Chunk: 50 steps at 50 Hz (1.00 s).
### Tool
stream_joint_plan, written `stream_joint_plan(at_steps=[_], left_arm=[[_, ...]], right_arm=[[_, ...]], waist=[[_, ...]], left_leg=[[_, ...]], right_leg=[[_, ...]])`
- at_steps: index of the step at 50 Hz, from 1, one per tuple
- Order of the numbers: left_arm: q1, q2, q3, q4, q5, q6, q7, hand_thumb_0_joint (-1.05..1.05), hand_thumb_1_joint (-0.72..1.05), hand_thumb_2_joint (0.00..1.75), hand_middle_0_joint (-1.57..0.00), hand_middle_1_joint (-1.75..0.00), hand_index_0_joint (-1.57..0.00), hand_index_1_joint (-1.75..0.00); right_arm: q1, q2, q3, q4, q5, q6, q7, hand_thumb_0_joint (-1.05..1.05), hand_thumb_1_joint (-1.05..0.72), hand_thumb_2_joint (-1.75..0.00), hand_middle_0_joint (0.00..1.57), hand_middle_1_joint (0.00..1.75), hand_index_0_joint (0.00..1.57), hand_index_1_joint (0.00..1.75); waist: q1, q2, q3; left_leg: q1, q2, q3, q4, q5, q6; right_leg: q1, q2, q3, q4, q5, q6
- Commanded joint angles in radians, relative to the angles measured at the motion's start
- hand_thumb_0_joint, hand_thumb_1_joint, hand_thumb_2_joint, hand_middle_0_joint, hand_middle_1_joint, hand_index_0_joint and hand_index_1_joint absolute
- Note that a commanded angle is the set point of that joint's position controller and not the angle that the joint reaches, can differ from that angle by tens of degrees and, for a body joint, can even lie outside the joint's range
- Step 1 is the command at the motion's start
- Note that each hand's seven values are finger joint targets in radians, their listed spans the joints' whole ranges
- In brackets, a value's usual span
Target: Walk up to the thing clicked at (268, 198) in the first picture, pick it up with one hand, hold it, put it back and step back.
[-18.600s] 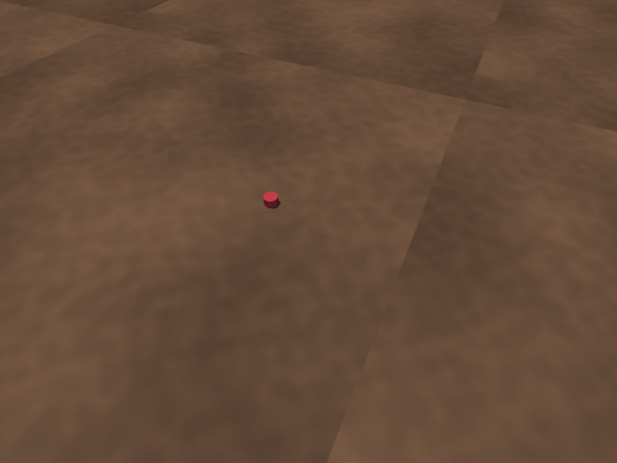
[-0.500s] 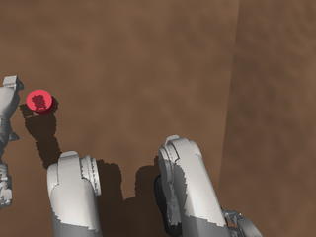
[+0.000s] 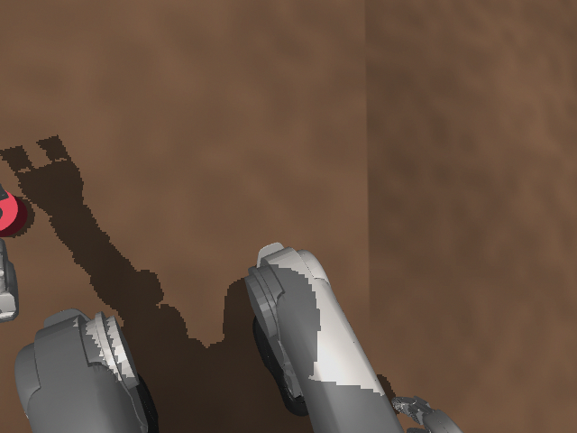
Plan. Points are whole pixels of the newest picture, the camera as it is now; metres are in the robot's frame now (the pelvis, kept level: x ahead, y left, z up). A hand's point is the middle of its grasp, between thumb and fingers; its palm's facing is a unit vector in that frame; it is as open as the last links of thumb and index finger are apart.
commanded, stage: approach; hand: left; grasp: from above
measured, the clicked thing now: out of the picture +0.49 +0.29 -0.30
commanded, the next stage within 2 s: close in in 0.14 s
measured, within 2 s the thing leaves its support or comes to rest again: neither
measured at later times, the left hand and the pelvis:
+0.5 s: hand out of the picture +0.44 +0.29 -0.19, palm faces -0.46 -0.10 -0.88, open 13.8 cm; pelvis -0.01 +0.00 +0.00, yaw +1 degrees
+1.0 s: hand out of the picture +0.48 +0.28 -0.25, palm faces -0.47 -0.13 -0.87, open 13.8 cm; pelvis +0.00 +0.01 -0.01, yaw -3 degrees
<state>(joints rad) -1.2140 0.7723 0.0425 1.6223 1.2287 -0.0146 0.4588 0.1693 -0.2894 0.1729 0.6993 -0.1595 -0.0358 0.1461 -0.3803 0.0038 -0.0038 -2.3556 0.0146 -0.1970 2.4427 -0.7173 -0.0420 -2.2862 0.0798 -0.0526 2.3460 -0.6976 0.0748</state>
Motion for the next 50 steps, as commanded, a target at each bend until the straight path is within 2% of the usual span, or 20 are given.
stream_joint_plan(at_steps=[1, 6, 8, 10, 13, 18, 19, 26, 30, 32, 34, 35, 36, 40, 44, 46, 47, 48, 49, 50], left_arm=[[-0.11, 0.281, 0.024, -0.087, -0.079, 0.045, -0.059, 0.0, -0.51, 0.94, -0.06, -1.08, -0.09, -1.05], [-0.058, 0.298, 0.045, -0.246, -0.114, -0.038, -0.149, 0.0, -0.48, 0.92, -0.07, -1.09, -0.1, -1.05], [-0.086, 0.281, 0.051, -0.337, -0.107, -0.096, -0.161, 0.0, -0.47, 0.9, -0.08, -1.09, -0.11, -1.05], [-0.088, 0.275, 0.066, -0.456, -0.092, -0.156, -0.153, 0.0, -0.46, 0.89, -0.1, -1.07, -0.13, -1.03], [-0.107, 0.127, -0.019, -0.516, -0.076, -0.215, -0.12, 0.0, -0.45, 0.87, -0.07, -1.08, -0.12, -1.03], [-0.204, 0.105, -0.057, -0.354, -0.026, -0.233, -0.031, 0.0, -0.48, 0.94, -0.07, -1.03, -0.09, -1.01], [-0.176, 0.078, -0.081, -0.265, -0.009, -0.225, -0.016, 0.0, -0.49, 0.95, -0.07, -1.04, -0.09, -1.02], [-0.234, 0.184, -0.03, -0.031, 0.083, -0.184, 0.105, 0.0, -0.42, 0.91, -0.07, -1.07, -0.11, -1.03], [-0.232, 0.236, 0.001, 0.023, 0.096, -0.144, 0.158, 0.0, -0.42, 0.89, -0.06, -1.07, -0.1, -1.03], [-0.238, 0.261, 0.012, 0.011, 0.087, -0.129, 0.179, 0.0, -0.43, 0.89, -0.06, -1.07, -0.1, -1.02], [-0.242, 0.249, 0.01, 0.025, 0.069, -0.113, 0.187, 0.0, -0.43, 0.88, -0.06, -1.07, -0.1, -1.03], [-0.261, 0.292, 0.032, -0.02, 0.062, -0.111, 0.191, 0.0, -0.44, 0.9, -0.06, -1.05, -0.09, -1.02], [-0.215, 0.295, 0.036, 0.024, 0.053, -0.101, 0.19, 0.0, -0.44, 0.89, -0.06, -1.06, -0.1, -1.02], [-0.207, 0.296, 0.031, 0.023, 0.019, -0.096, 0.167, 0.0, -0.46, 0.9, -0.06, -1.05, -0.09, -1.01], [-0.182, 0.344, 0.048, -0.039, -0.017, -0.108, 0.139, 0.0, -0.47, 0.91, -0.06, -1.04, -0.09, -1.0], [-0.151, 0.319, 0.032, -0.002, -0.019, -0.115, 0.124, 0.0, -0.47, 0.91, -0.06, -1.02, -0.09, -1.0], [-0.136, 0.349, 0.048, 0.013, -0.011, -0.12, 0.118, 0.0, -0.47, 0.91, -0.07, -1.03, -0.09, -1.0], [-0.13, 0.354, 0.051, -0.006, -0.011, -0.126, 0.112, 0.0, -0.48, 0.92, -0.07, -1.02, -0.09, -0.99], [-0.116, 0.4, 0.088, -0.026, -0.016, -0.133, 0.115, 0.0, -0.48, 0.93, -0.07, -1.01, -0.09, -0.99], [-0.121, 0.35, 0.049, -0.029, -0.021, -0.14, 0.11, 0.0, -0.49, 0.93, -0.08, -1.0, -0.09, -0.99]], right_arm=[[0.166, -0.258, -0.07, -0.043, 0.033, 0.019, -0.018, 0.0, -0.9, -0.89, 0.2, 0.3, 0.2, 0.3], [0.174, -0.257, -0.082, -0.057, 0.04, 0.044, -0.029, 0.0, -0.9, -0.89, 0.2, 0.3, 0.2, 0.3], [0.206, -0.268, -0.091, -0.049, 0.031, 0.045, -0.03, 0.0, -0.9, -0.89, 0.2, 0.3, 0.2, 0.3], [0.218, -0.254, -0.107, -0.037, 0.03, 0.044, -0.03, 0.0, -0.9, -0.89, 0.2, 0.3, 0.2, 0.3], [0.22, -0.245, -0.133, -0.016, 0.028, 0.035, -0.027, 0.0, -0.9, -0.89, 0.2, 0.3, 0.2, 0.3], [0.209, -0.248, -0.139, 0.026, 0.011, 0.02, -0.034, 0.0, -0.9, -0.9, 0.2, 0.3, 0.2, 0.3], [0.2, -0.247, -0.134, 0.032, 0.006, 0.014, -0.035, 0.0, -0.9, -0.9, 0.2, 0.3, 0.2, 0.3], [0.165, -0.274, -0.09, 0.032, -0.031, -0.021, -0.029, 0.0, -0.89, -0.89, 0.2, 0.3, 0.2, 0.3], [0.136, -0.285, -0.065, 0.005, -0.042, -0.047, -0.021, 0.0, -0.89, -0.9, 0.2, 0.3, 0.2, 0.3], [0.124, -0.287, -0.053, -0.004, -0.044, -0.057, -0.016, 0.0, -0.89, -0.9, 0.2, 0.3, 0.2, 0.3], [0.127, -0.288, -0.043, -0.006, -0.051, -0.075, -0.004, 0.0, -0.89, -0.89, 0.2, 0.3, 0.2, 0.3], [0.132, -0.3, -0.041, -0.013, -0.049, -0.078, -0.004, 0.0, -0.89, -0.89, 0.2, 0.3, 0.2, 0.3], [0.129, -0.297, -0.036, -0.019, -0.046, -0.084, -0.001, 0.0, -0.89, -0.89, 0.2, 0.3, 0.2, 0.3], [0.148, -0.305, -0.016, -0.011, -0.055, -0.102, 0.012, 0.0, -0.89, -0.9, 0.2, 0.3, 0.2, 0.3], [0.165, -0.316, -0.002, -0.01, -0.055, -0.11, 0.019, 0.0, -0.89, -0.89, 0.2, 0.3, 0.2, 0.3], [0.174, -0.317, 0.005, -0.002, -0.064, -0.116, 0.027, 0.0, -0.89, -0.9, 0.2, 0.3, 0.2, 0.3], [0.173, -0.331, 0.003, -0.005, -0.063, -0.12, 0.031, 0.0, -0.89, -0.9, 0.2, 0.3, 0.2, 0.3], [0.178, -0.327, 0.004, -0.006, -0.067, -0.121, 0.033, 0.0, -0.89, -0.9, 0.2, 0.3, 0.2, 0.3], [0.189, -0.339, 0.002, 0.001, -0.066, -0.116, 0.031, 0.0, -0.89, -0.9, 0.2, 0.3, 0.2, 0.3], [0.169, -0.325, 0.008, -0.016, -0.063, -0.118, 0.035, 0.0, -0.9, -0.9, 0.2, 0.3, 0.2, 0.3]], waist=[[0.08, 0.213, -0.704], [0.097, 0.211, -0.689], [0.074, 0.224, -0.67], [0.097, 0.294, -0.731], [0.067, 0.353, -0.739], [0.028, 0.304, -0.621], [0.018, 0.289, -0.575], [0.012, 0.331, -0.569], [0.005, 0.356, -0.593], [0.007, 0.375, -0.618], [-0.019, 0.374, -0.58], [-0.012, 0.381, -0.621], [-0.005, 0.371, -0.599], [-0.031, 0.378, -0.568], [-0.014, 0.369, -0.637], [-0.034, 0.365, -0.591], [-0.044, 0.358, -0.563], [-0.038, 0.36, -0.575], [-0.022, 0.372, -0.603], [-0.02, 0.381, -0.592]], left_leg=[[0.385, -0.009, 0.146, -0.232, 0.252, 0.097], [0.373, -0.014, 0.139, -0.227, 0.231, 0.083], [0.391, -0.017, 0.134, -0.22, 0.229, 0.074], [0.473, -0.017, 0.135, -0.223, 0.242, 0.061], [0.561, -0.015, 0.124, -0.231, 0.234, 0.047], [0.524, -0.015, 0.119, -0.238, 0.16, 0.055], [0.519, -0.013, 0.116, -0.235, 0.15, 0.054], [0.535, -0.014, 0.109, -0.243, 0.169, 0.05], [0.53, -0.011, 0.12, -0.22, 0.183, 0.057], [0.528, -0.007, 0.122, -0.213, 0.19, 0.059], [0.498, -0.001, 0.118, -0.2, 0.178, 0.062], [0.516, 0.0, 0.117, -0.198, 0.201, 0.063], [0.495, 0.002, 0.116, -0.19, 0.194, 0.065], [0.487, 0.007, 0.103, -0.182, 0.198, 0.063], [0.513, 0.012, 0.091, -0.17, 0.268, 0.062], [0.505, 0.013, 0.083, -0.166, 0.276, 0.059], [0.501, 0.015, 0.079, -0.156, 0.272, 0.059], [0.51, 0.015, 0.078, -0.155, 0.291, 0.059], [0.517, 0.015, 0.075, -0.161, 0.311, 0.056], [0.515, 0.016, 0.075, -0.16, 0.308, 0.055]], right_leg=[[0.55, 0.013, -0.101, -0.244, 0.323, -0.085], [0.558, 0.01, -0.101, -0.25, 0.273, -0.098], [0.528, 0.005, -0.116, -0.261, 0.258, -0.104], [0.517, 0.003, -0.116, -0.252, 0.265, -0.104], [0.422, 0.0, -0.133, -0.241, 0.267, -0.108], [0.317, -0.006, -0.144, -0.247, 0.208, -0.104], [0.293, -0.005, -0.148, -0.246, 0.2, -0.105], [0.267, -0.004, -0.165, -0.202, 0.215, -0.108], [0.301, -0.003, -0.155, -0.198, 0.244, -0.104], [0.324, 0.003, -0.149, -0.199, 0.255, -0.104], [0.325, 0.009, -0.152, -0.198, 0.25, -0.102], [0.351, 0.007, -0.153, -0.2, 0.27, -0.099], [0.344, 0.007, -0.153, -0.195, 0.265, -0.101], [0.356, 0.011, -0.17, -0.182, 0.267, -0.1], [0.445, 0.016, -0.173, -0.185, 0.327, -0.093], [0.439, 0.017, -0.182, -0.173, 0.336, -0.094], [0.425, 0.018, -0.187, -0.169, 0.331, -0.095], [0.45, 0.021, -0.185, -0.171, 0.351, -0.092], [0.475, 0.021, -0.187, -0.176, 0.363, -0.093], [0.47, 0.023, -0.186, -0.173, 0.361, -0.096]])
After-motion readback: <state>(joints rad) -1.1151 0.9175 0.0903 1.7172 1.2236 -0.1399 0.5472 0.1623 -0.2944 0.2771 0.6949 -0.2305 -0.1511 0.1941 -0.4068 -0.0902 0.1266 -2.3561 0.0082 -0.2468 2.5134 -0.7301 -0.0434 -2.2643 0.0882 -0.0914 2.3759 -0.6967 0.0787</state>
